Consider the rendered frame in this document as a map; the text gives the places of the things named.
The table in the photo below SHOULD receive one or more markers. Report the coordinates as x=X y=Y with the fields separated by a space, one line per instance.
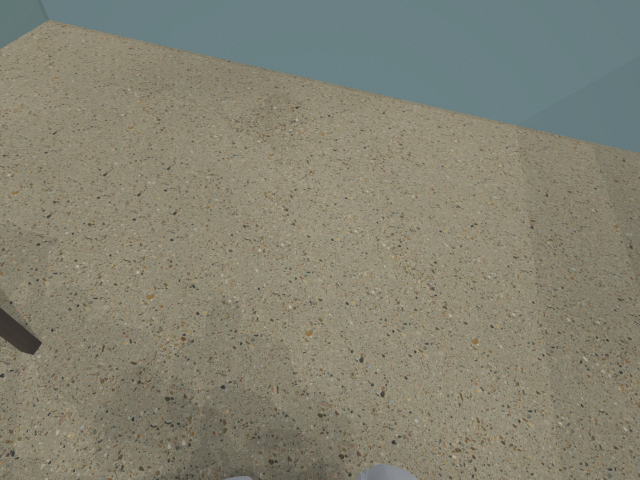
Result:
x=17 y=335

